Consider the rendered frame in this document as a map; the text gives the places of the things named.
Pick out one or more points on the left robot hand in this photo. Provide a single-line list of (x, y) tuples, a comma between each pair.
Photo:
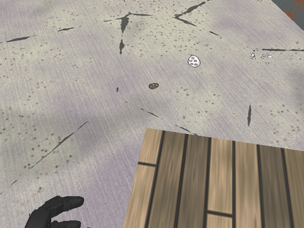
[(41, 217)]

